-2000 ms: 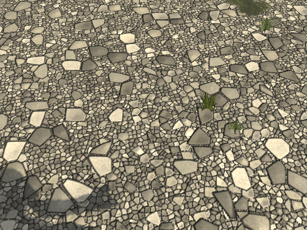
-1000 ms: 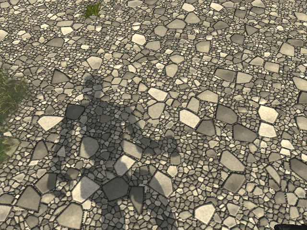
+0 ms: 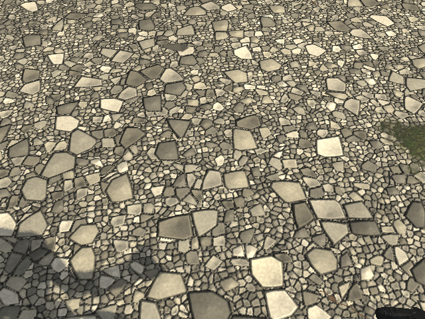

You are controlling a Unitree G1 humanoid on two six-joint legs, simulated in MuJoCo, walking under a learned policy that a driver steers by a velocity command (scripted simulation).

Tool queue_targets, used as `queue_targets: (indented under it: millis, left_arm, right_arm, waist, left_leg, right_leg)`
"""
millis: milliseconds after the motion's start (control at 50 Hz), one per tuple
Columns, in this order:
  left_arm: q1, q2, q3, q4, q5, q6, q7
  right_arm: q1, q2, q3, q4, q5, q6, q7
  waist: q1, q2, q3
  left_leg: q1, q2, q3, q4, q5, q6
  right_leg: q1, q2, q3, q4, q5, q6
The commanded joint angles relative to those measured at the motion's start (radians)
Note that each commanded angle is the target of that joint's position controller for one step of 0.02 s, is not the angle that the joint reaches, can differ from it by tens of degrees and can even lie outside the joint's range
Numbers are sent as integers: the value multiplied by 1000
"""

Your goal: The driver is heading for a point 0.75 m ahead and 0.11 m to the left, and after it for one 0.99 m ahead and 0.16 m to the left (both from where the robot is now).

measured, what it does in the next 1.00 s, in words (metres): walks ahead, turning left: right foot, then left foot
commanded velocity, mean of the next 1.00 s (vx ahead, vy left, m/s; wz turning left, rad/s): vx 0.50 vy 0.00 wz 0.17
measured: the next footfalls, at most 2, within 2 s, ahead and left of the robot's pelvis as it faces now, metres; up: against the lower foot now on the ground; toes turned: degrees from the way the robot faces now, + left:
right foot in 0.42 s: +0.37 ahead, -0.17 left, +0.00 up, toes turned -4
left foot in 0.94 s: +0.63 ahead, +0.11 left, +0.00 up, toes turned +16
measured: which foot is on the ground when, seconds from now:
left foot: down 0.00-0.44, up 0.46-0.92, down 0.94-1.00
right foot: up 0.00-0.40, down 0.42-0.96, up 0.98-1.00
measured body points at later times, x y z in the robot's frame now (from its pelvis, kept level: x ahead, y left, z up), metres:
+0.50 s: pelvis +0.26 -0.05 +0.00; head +0.29 -0.07 +0.45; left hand +0.49 +0.17 -0.06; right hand +0.24 -0.34 -0.13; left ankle +0.12 +0.10 -0.66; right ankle +0.33 -0.16 -0.73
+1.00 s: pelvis +0.52 +0.00 -0.01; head +0.56 +0.02 +0.44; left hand +0.49 +0.30 -0.14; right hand +0.77 -0.20 -0.10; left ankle +0.59 +0.10 -0.73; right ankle +0.36 -0.17 -0.66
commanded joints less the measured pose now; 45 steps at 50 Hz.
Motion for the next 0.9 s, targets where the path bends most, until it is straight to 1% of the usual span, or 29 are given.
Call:
queue_targets:
  millis: [20, 40, 60, 100, 160, 220, 260, 300, 340, 360, 380, 400, 420, 440, 460, 480, 500, 520, 540, 580, 620, 660, 700, 760, 800, 840, 860, 880, 900]
  left_arm:
    - [-52, 136, 26, -99, 7, -15, 2]
    - [-83, 117, 26, -110, 16, -18, -1]
    - [-78, 94, 23, -112, 10, -18, -8]
    - [-70, 55, 15, -110, 5, -15, -13]
    - [-142, 28, 0, -135, 19, -18, -17]
    - [-224, 10, -14, -148, 21, -34, -32]
    - [-289, 4, -20, -160, 17, -42, -41]
    - [-352, 11, -18, -182, 13, -49, -47]
    - [-373, 31, -11, -196, 9, -57, -54]
    - [-355, 47, -4, -194, 9, -61, -55]
    - [-299, 67, 7, -178, 12, -65, -54]
    - [-182, 103, 28, -141, 19, -65, -46]
    - [-23, 157, 52, -106, 31, -62, -34]
    - [90, 254, 72, -96, 55, -51, -21]
    - [108, 203, 58, -90, 49, -47, -23]
    - [48, 142, 37, -84, 36, -48, -25]
    - [-13, 105, 24, -82, 28, -51, -26]
    - [-76, 74, 15, -77, 30, -56, -31]
    - [-118, 47, 9, -73, 35, -67, -34]
    - [-159, 40, 14, -56, 41, -86, -35]
    - [-162, 55, 22, -34, 46, -97, -30]
    - [-146, 70, 29, -11, 49, -98, -21]
    - [-137, 89, 34, 4, 46, -94, -13]
    - [-95, 123, 44, 29, 36, -83, -4]
    - [-65, 137, 51, 49, 25, -71, -3]
    - [-48, 151, 57, 65, 14, -56, -3]
    - [-50, 162, 60, 68, 10, -48, -2]
    - [-57, 178, 64, 68, 6, -41, 1]
    - [-64, 192, 68, 66, 2, -32, 4]
  right_arm:
    - [161, -123, -41, -19, -3, 8, -6]
    - [145, -104, -35, -4, -7, 10, -5]
    - [141, -95, -29, 6, -13, 7, -6]
    - [152, -88, -29, 28, -4, -1, -3]
    - [166, -133, -41, 59, 7, -3, -3]
    - [177, -158, -44, 82, 16, 9, -6]
    - [211, -172, -44, 104, 23, 18, -8]
    - [264, -180, -43, 131, 32, 29, -6]
    - [281, -194, -46, 148, 38, 41, -8]
    - [279, -205, -49, 153, 40, 47, -10]
    - [263, -215, -51, 155, 41, 52, -14]
    - [257, -203, -45, 155, 41, 54, -16]
    - [248, -160, -28, 141, 27, 50, -16]
    - [321, -48, 7, 106, 9, 37, -15]
    - [340, -78, 3, 117, 28, 25, -14]
    - [282, -156, -24, 106, 52, 24, -12]
    - [228, -155, -25, 92, 52, 27, -12]
    - [202, -143, -28, 91, 41, 33, -16]
    - [212, -132, -33, 97, 33, 47, -19]
    - [241, -84, -28, 108, 36, 74, -18]
    - [211, -73, -29, 92, 32, 88, -20]
    - [165, -67, -28, 72, 28, 89, -16]
    - [112, -54, -22, 56, 26, 84, -2]
    - [-1, -39, -10, 15, 23, 80, 19]
    - [-55, -44, -8, -14, 25, 82, 30]
    - [-89, -56, -11, -41, 24, 83, 39]
    - [-89, -65, -15, -51, 24, 84, 43]
    - [-71, -80, -23, -57, 23, 87, 45]
    - [-17, -102, -37, -52, 24, 90, 44]
  waist:
    - [-111, 98, -59]
    - [-99, 95, -14]
    - [-79, 123, -5]
    - [-68, 140, -4]
    - [-71, 108, 14]
    - [-94, 99, 21]
    - [-119, 99, 31]
    - [-137, 102, 46]
    - [-123, 116, 56]
    - [-102, 123, 49]
    - [-58, 125, 21]
    - [5, 110, -52]
    - [79, 84, -173]
    - [77, -141, -336]
    - [81, -216, -409]
    - [70, -147, -245]
    - [44, -124, -143]
    - [12, -91, -75]
    - [-21, -105, -38]
    - [-58, -89, -12]
    - [-69, -55, 14]
    - [-61, -34, 30]
    - [-46, -26, 43]
    - [-3, -2, 77]
    - [15, 3, 95]
    - [17, -2, 100]
    - [7, -12, 90]
    - [-12, -29, 62]
    - [-48, -48, 16]
  left_leg:
    - [468, 354, -481, -281, -238, 150]
    - [396, 316, -397, -299, -128, 154]
    - [347, 288, -330, -321, -62, 149]
    - [319, 269, -253, -355, 21, 171]
    - [329, 285, -189, -394, 134, 205]
    - [331, 258, -97, -406, 203, 189]
    - [328, 246, -56, -400, 212, 175]
    - [344, 261, -76, -384, 220, 171]
    - [383, 288, -105, -351, 245, 160]
    - [397, 297, -117, -324, 272, 150]
    - [390, 289, -109, -263, 360, 134]
    - [354, 247, -75, -131, 465, 108]
    - [218, 194, -39, 87, 365, 69]
    - [-142, 57, 33, 470, -65, -7]
    - [-259, 27, -91, 655, -424, -12]
    - [-340, 80, -114, 724, -371, -6]
    - [-347, 121, -86, 709, -288, 0]
    - [-318, 148, -77, 667, -219, -3]
    - [-263, 173, -88, 630, -166, -6]
    - [-197, 181, -88, 612, -105, -19]
    - [-228, 183, -101, 570, -38, -31]
    - [-266, 180, -108, 474, 56, -37]
    - [-249, 172, -81, 343, 159, -32]
    - [-236, 161, -23, 201, 221, -16]
    - [-257, 157, -5, 141, 194, 3]
    - [-266, 143, 23, 104, 125, 28]
    - [-241, 124, 46, 91, 78, 45]
    - [-187, 92, 79, 90, 25, 64]
    - [-98, 51, 111, 94, -28, 86]
  right_leg:
    - [-486, -116, -31, 269, 121, 23]
    - [-469, -136, -29, 220, 163, 25]
    - [-424, -155, -34, 185, 186, 23]
    - [-399, -158, -58, 121, 192, 26]
    - [-438, -172, -78, -38, 266, 41]
    - [-394, -178, -128, -230, 419, 44]
    - [-342, -161, -161, -333, 487, 43]
    - [-308, -143, -173, -398, 489, 38]
    - [-282, -127, -168, -454, 447, 21]
    - [-242, -119, -166, -483, 426, 9]
    - [-143, -101, -179, -522, 427, -7]
    - [41, -81, -195, -553, 440, -31]
    - [305, -165, -124, -516, 458, -71]
    - [671, -442, 254, -534, 359, -187]
    - [655, -516, 510, -660, 227, -247]
    - [535, -480, 386, -688, 158, -212]
    - [410, -437, 252, -718, 168, -184]
    - [294, -395, 162, -760, 217, -167]
    - [206, -364, 83, -799, 290, -153]
    - [114, -350, -20, -855, 399, -154]
    - [103, -350, -101, -881, 490, -160]
    - [129, -344, -171, -888, 541, -157]
    - [141, -327, -243, -893, 557, -142]
    - [182, -343, -305, -901, 557, -132]
    - [252, -362, -327, -882, 570, -122]
    - [326, -380, -348, -837, 639, -108]
    - [351, -384, -362, -794, 749, -98]
    - [368, -382, -377, -729, 922, -86]
    - [375, -376, -392, -627, 1094, -73]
